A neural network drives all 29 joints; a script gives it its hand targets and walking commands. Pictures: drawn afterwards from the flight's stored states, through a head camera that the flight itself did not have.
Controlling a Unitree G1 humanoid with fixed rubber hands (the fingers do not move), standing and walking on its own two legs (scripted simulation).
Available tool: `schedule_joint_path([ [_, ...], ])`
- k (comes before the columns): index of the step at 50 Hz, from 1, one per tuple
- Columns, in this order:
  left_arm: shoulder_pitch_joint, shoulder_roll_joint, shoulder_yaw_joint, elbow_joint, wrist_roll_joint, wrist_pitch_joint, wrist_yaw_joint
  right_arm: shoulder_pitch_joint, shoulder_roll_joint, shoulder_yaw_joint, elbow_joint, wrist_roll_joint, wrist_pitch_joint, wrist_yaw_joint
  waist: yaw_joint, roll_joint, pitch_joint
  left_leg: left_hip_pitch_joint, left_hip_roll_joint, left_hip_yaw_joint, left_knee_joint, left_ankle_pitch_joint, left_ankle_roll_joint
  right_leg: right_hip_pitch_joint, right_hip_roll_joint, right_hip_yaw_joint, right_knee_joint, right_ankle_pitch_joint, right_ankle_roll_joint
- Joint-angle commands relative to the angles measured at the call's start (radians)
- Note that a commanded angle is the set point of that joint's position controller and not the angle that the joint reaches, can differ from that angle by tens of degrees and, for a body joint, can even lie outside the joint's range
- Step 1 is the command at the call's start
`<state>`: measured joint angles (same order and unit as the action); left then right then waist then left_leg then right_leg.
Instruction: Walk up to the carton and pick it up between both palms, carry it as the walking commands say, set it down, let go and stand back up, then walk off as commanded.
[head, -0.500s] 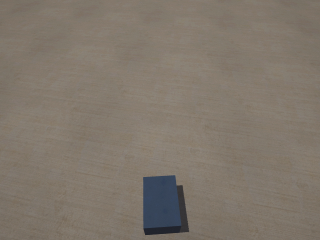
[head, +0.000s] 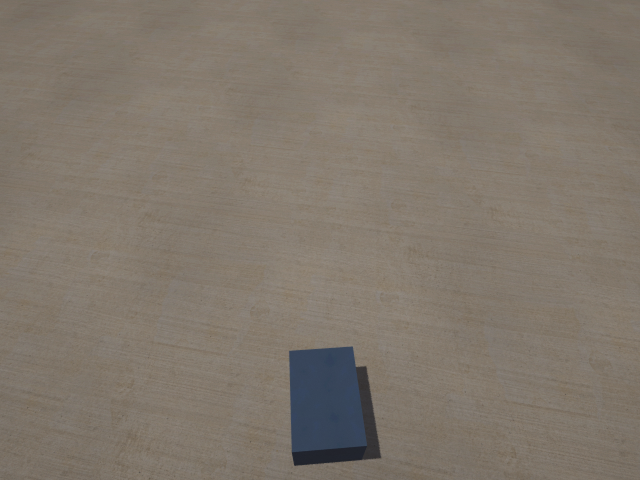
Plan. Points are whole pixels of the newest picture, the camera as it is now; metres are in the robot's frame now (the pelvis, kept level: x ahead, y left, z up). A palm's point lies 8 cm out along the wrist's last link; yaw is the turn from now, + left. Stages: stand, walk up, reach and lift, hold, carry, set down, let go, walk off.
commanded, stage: walk up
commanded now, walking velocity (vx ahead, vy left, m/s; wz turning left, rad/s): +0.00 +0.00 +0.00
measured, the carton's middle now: (324, 404) +0.45 +0.01 -0.70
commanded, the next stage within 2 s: none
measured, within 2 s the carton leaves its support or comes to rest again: neither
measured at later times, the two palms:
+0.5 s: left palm out of the picture -0.02 +0.22 -0.16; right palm out of the picture -0.04 -0.18 -0.15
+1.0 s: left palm out of the picture +0.04 +0.18 -0.15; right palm out of the picture +0.02 -0.24 -0.17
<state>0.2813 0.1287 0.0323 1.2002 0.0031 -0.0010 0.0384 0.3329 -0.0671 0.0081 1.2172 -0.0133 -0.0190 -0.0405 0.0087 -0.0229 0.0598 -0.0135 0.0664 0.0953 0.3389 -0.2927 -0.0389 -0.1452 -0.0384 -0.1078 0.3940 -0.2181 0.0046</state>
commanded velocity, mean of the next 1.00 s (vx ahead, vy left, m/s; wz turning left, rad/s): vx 0.04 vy -0.01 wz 0.04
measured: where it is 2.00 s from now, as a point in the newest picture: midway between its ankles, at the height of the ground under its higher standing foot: outside the picture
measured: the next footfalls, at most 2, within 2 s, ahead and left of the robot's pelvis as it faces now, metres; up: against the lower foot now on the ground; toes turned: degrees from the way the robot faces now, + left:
left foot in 1.16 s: +0.04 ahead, +0.09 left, +0.00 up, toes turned +2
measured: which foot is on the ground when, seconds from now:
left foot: down 0.00-0.86, up 0.88-1.00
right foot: down 0.00-1.00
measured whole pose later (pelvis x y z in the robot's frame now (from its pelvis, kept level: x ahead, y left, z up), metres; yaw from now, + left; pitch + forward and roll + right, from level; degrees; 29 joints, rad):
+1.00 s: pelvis +0.05 -0.03 -0.01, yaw +4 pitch -1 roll +1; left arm 0.26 0.10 0.02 1.07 0.03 -0.05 0.05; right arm 0.31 -0.14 -0.04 1.16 -0.03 0.03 -0.04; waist 0.00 0.04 0.10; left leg -0.33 0.03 0.03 1.00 -0.50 -0.04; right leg -0.26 -0.06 -0.19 0.60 -0.33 -0.05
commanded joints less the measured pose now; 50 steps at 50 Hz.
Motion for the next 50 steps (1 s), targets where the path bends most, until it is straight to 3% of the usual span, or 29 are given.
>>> schedule_joint_path([
  [1, 0.124, 0.032, 0.001, 0.030, -0.001, -0.010, 0.001, 0.055, -0.106, -0.021, -0.017, -0.002, -0.003, -0.006, 0.018, 0.055, 0.043, -0.116, 0.064, -0.048, -0.062, 0.269, 0.024, 0.045, -0.092, 0.084, -0.077, 0.191, -0.009],
  [6, 0.073, 0.070, -0.001, 0.003, 0.003, -0.014, 0.004, 0.098, -0.113, -0.027, -0.013, 0.016, -0.008, -0.010, -0.022, -0.013, 0.052, -0.121, 0.060, -0.056, -0.060, 0.259, 0.035, 0.038, -0.101, 0.076, -0.068, 0.268, -0.009],
  [10, 0.115, 0.026, -0.006, 0.025, -0.005, -0.024, 0.008, 0.118, -0.094, -0.024, -0.009, 0.004, -0.010, -0.009, -0.008, 0.068, 0.027, -0.090, 0.064, -0.060, -0.051, 0.342, 0.031, 0.024, -0.099, 0.094, -0.048, 0.267, -0.019],
  [12, 0.111, 0.047, -0.006, 0.013, -0.004, -0.017, 0.013, 0.132, -0.069, -0.019, -0.009, 0.009, -0.009, -0.007, -0.009, 0.066, 0.036, -0.104, 0.063, -0.054, -0.047, 0.407, 0.019, 0.044, -0.106, 0.094, -0.024, 0.357, -0.018],
  [13, 0.101, 0.067, 0.011, 0.016, 0.001, -0.015, 0.014, 0.125, -0.070, -0.017, -0.015, 0.011, -0.009, -0.010, -0.005, 0.001, 0.009, -0.081, 0.075, -0.052, -0.065, 0.409, 0.027, 0.033, -0.112, 0.085, 0.000, 0.351, -0.014],
  [14, 0.092, 0.052, -0.002, 0.016, 0.007, -0.009, 0.011, 0.142, -0.080, -0.013, -0.023, 0.010, -0.011, -0.008, -0.012, 0.109, 0.033, -0.130, 0.056, -0.029, -0.052, 0.384, 0.013, 0.049, -0.111, 0.087, -0.028, 0.318, -0.011],
  [16, 0.098, 0.058, 0.000, 0.011, 0.003, -0.017, 0.014, 0.149, -0.097, -0.023, 0.010, 0.016, -0.011, -0.015, -0.003, 0.018, 0.017, -0.066, 0.077, -0.045, -0.047, 0.503, 0.032, 0.046, -0.098, 0.053, -0.009, 0.350, -0.011],
  [20, 0.119, 0.033, -0.003, 0.028, -0.004, -0.022, 0.015, 0.098, -0.100, -0.023, -0.015, 0.006, -0.013, -0.014, 0.009, 0.073, -0.005, -0.059, 0.071, -0.038, -0.017, 0.566, 0.034, 0.054, -0.102, 0.053, -0.010, 0.342, -0.014],
  [24, 0.094, 0.033, 0.002, 0.023, -0.002, -0.010, 0.010, 0.139, -0.082, -0.024, -0.003, 0.002, -0.012, -0.013, 0.002, 0.014, 0.051, -0.131, 0.061, -0.049, -0.035, 0.448, 0.030, 0.052, -0.103, 0.051, 0.010, 0.334, 0.006],
  [26, 0.137, 0.037, -0.009, 0.031, 0.000, -0.009, 0.010, 0.179, -0.107, -0.025, 0.000, 0.006, -0.010, -0.011, -0.001, 0.047, 0.078, -0.124, 0.059, -0.041, -0.024, 0.497, 0.029, 0.017, -0.109, 0.065, 0.014, 0.370, 0.007],
  [30, 0.142, 0.024, 0.003, 0.021, -0.016, -0.012, 0.017, 0.161, -0.121, -0.043, 0.003, 0.005, -0.004, -0.011, -0.021, 0.019, 0.043, -0.047, 0.089, -0.074, -0.024, 0.432, 0.045, -0.021, -0.088, 0.020, 0.067, 0.187, 0.009],
  [31, 0.085, 0.080, 0.029, 0.011, 0.003, 0.005, 0.014, 0.214, -0.142, -0.031, -0.030, -0.008, -0.014, 0.001, -0.092, 0.028, 0.025, 0.035, 0.189, -0.235, -0.029, 0.311, 0.080, -0.158, -0.040, -0.055, 0.155, -0.086, 0.040],
  [33, 0.011, 0.068, 0.038, -0.036, 0.012, 0.025, 0.010, 0.244, -0.223, -0.070, -0.011, -0.014, -0.007, -0.003, -0.121, 0.257, 0.144, -0.005, 0.295, -0.423, -0.173, -0.208, 0.177, -0.402, -0.017, -0.025, 0.376, -0.267, 0.043],
  [34, -0.035, 0.066, 0.031, -0.062, 0.017, 0.022, 0.001, 0.206, -0.199, -0.072, -0.038, -0.030, -0.008, -0.005, -0.136, 0.181, 0.200, -0.074, 0.327, -0.421, -0.178, -0.152, 0.180, -0.453, -0.040, 0.008, 0.422, -0.250, 0.063],
  [35, -0.022, 0.035, 0.023, -0.078, 0.018, 0.018, -0.004, 0.214, -0.191, -0.074, -0.055, -0.035, -0.013, -0.009, -0.118, 0.206, 0.213, -0.131, 0.330, -0.403, -0.191, -0.144, 0.178, -0.432, -0.066, 0.019, 0.493, -0.227, 0.067],
  [36, -0.019, 0.000, 0.008, -0.089, -0.002, 0.009, -0.009, 0.195, -0.173, -0.068, -0.065, -0.026, -0.017, -0.004, -0.093, 0.240, 0.223, -0.174, 0.248, -0.343, -0.179, -0.220, 0.154, -0.417, -0.059, 0.019, 0.418, -0.248, 0.054],
  [38, 0.025, 0.007, 0.007, -0.089, 0.003, -0.007, -0.013, 0.157, -0.167, -0.072, -0.067, -0.034, -0.023, -0.007, -0.044, 0.261, 0.232, -0.179, 0.216, -0.267, -0.136, -0.072, 0.141, -0.389, -0.056, 0.000, 0.367, -0.252, 0.041],
  [39, 0.035, -0.005, 0.001, -0.100, -0.003, -0.019, -0.011, 0.122, -0.135, -0.063, -0.081, -0.027, -0.023, -0.012, -0.013, 0.229, 0.193, -0.218, 0.168, -0.206, -0.053, 0.166, 0.128, -0.259, -0.067, 0.006, 0.210, -0.239, 0.027],
  [40, 0.112, -0.005, -0.001, -0.068, 0.009, -0.028, -0.016, 0.100, -0.162, -0.060, -0.083, -0.019, -0.015, -0.009, 0.033, 0.143, 0.185, -0.269, 0.120, -0.128, 0.021, 0.178, 0.101, -0.122, -0.018, -0.032, 0.044, -0.105, 0.030],
  [41, 0.152, 0.026, -0.001, -0.073, 0.016, -0.048, -0.011, 0.134, -0.087, -0.054, -0.062, 0.006, -0.008, -0.008, 0.035, 0.055, 0.114, -0.351, 0.054, -0.075, 0.167, 0.237, 0.063, 0.076, -0.090, 0.035, 0.033, 0.217, 0.031],
  [42, 0.255, 0.141, 0.020, -0.080, 0.024, -0.059, -0.014, 0.146, -0.003, -0.033, -0.048, 0.005, -0.006, -0.003, 0.090, -0.179, 0.011, -0.471, -0.027, -0.014, 0.316, -0.097, 0.008, 0.227, -0.299, 0.253, -0.006, 0.512, 0.002],
  [43, 0.212, 0.150, 0.005, -0.080, 0.015, -0.050, 0.002, 0.142, 0.005, -0.027, -0.080, 0.003, 0.011, -0.013, 0.029, -0.261, 0.010, -0.402, -0.028, -0.053, 0.463, -0.313, 0.005, 0.125, -0.374, 0.294, 0.011, 0.973, -0.111],
  [44, 0.248, 0.223, 0.035, -0.114, 0.003, -0.045, 0.007, 0.039, -0.122, -0.062, -0.122, 0.002, 0.041, -0.023, 0.081, -0.156, -0.021, -0.468, -0.064, -0.038, 0.676, -0.388, -0.013, 0.106, -0.446, 0.368, 0.000, 0.955, -0.162],
  [45, 0.260, 0.159, 0.019, -0.070, 0.028, -0.047, 0.007, 0.051, -0.068, -0.036, -0.114, -0.004, 0.041, -0.012, 0.055, -0.214, -0.016, -0.468, -0.024, -0.085, 0.740, -0.305, 0.004, 0.053, -0.387, 0.345, -0.053, 0.563, -0.171],
  [46, 0.176, 0.139, 0.010, -0.118, 0.035, -0.044, 0.019, 0.013, -0.076, -0.049, -0.106, -0.012, 0.042, -0.009, 0.027, -0.169, 0.004, -0.462, -0.026, -0.090, 0.750, -0.253, 0.024, 0.024, -0.380, 0.331, -0.068, 0.575, -0.181],
  [47, 0.194, 0.144, 0.018, -0.106, 0.041, -0.049, 0.023, 0.039, -0.066, -0.058, -0.093, -0.021, 0.037, 0.004, 0.033, -0.084, -0.016, -0.494, 0.002, -0.103, 0.816, -0.217, 0.009, 0.062, -0.401, 0.344, -0.073, 0.392, -0.201],
  [48, 0.098, 0.124, 0.009, -0.134, 0.015, -0.039, 0.032, 0.056, -0.053, -0.045, -0.095, -0.015, 0.039, 0.006, -0.030, -0.172, -0.012, -0.366, -0.006, -0.125, 0.701, -0.216, 0.003, -0.045, -0.304, 0.195, -0.049, 0.734, -0.198],
  [49, 0.108, 0.114, -0.008, -0.131, 0.031, -0.051, 0.021, 0.134, -0.018, -0.036, -0.059, -0.020, 0.040, 0.010, -0.041, -0.136, -0.024, -0.333, 0.009, -0.098, 0.627, -0.132, -0.002, -0.080, -0.266, 0.159, -0.116, 0.301, -0.145],
  [50, 0.065, 0.054, -0.013, -0.151, 0.007, -0.045, 0.024, 0.133, -0.008, -0.028, -0.062, -0.003, 0.041, 0.014, -0.055, -0.168, 0.004, -0.282, 0.000, -0.097, 0.540, -0.089, 0.013, -0.110, -0.197, 0.097, -0.114, 0.369, -0.122],
])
